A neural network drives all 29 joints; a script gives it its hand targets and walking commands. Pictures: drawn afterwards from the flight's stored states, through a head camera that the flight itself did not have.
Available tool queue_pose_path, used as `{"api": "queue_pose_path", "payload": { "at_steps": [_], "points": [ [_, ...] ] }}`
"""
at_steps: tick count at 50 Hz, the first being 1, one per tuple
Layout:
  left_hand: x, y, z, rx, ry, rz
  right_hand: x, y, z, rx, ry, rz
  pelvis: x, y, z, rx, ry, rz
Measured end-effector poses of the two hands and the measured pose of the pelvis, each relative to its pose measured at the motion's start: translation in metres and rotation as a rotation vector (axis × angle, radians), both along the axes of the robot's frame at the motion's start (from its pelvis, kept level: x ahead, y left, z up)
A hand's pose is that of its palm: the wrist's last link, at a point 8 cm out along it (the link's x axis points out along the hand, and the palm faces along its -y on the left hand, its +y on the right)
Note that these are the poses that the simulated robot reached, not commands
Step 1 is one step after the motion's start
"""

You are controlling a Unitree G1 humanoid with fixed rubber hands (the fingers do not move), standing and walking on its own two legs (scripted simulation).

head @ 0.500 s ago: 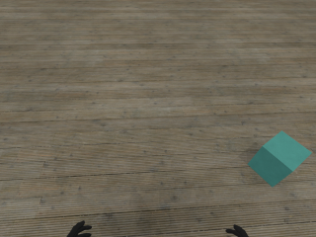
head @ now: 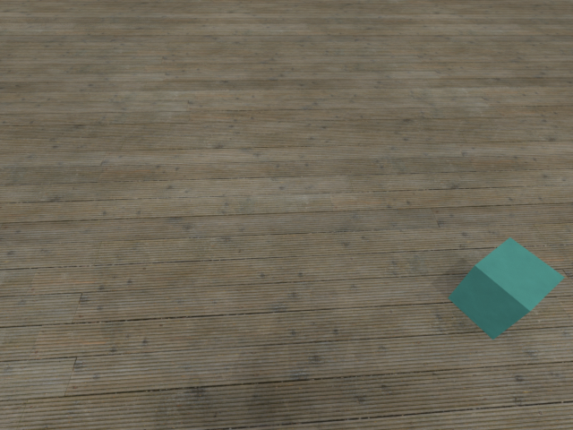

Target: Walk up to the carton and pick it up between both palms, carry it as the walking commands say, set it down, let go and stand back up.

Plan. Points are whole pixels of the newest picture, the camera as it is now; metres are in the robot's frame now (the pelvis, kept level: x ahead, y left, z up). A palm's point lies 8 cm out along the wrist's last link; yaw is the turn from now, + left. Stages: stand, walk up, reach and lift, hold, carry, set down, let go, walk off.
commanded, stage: stand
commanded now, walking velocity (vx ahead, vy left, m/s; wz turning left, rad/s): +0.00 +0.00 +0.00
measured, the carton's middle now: (501, 288) +0.69 -0.80 -0.65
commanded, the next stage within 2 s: walk up in 0.10 s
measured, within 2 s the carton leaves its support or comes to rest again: neither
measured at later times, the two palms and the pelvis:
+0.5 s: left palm out of the picture +0.06 +0.22 -0.13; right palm out of the picture +0.00 -0.29 -0.15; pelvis -0.01 -0.03 -0.02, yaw -8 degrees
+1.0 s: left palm (190, 376) +0.21 +0.15 -0.10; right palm out of the picture -0.08 -0.30 -0.10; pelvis +0.00 -0.04 +0.00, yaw -21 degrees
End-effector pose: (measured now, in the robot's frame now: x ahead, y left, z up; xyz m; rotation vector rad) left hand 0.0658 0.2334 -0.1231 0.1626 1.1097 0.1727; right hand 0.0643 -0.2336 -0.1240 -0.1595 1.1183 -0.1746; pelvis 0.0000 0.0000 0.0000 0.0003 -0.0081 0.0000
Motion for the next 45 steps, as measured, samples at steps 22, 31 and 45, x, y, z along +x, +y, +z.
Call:
{"api": "queue_pose_path", "payload": {
  "at_steps": [22,31,45],
  "points": [
    [-0.022,-0.007,-0.008,0.032,0.142,-0.051,-0.055,-0.038,-0.018,-0.06,0.111,-0.131,-0.009,-0.017,-0.007,0.024,0.003,-0.109],
    [-0.001,-0.023,0.011,0.098,0.109,-0.165,-0.046,-0.069,-0.014,-0.025,0.057,-0.163,-0.02,-0.036,-0.002,0.041,0.024,-0.18],
    [0.076,-0.019,0.011,0.07,-0.012,-0.355,-0.07,-0.069,0.008,-0.1,-0.044,-0.285,-0.016,-0.02,-0.006,0.015,0.069,-0.322]
  ]
}}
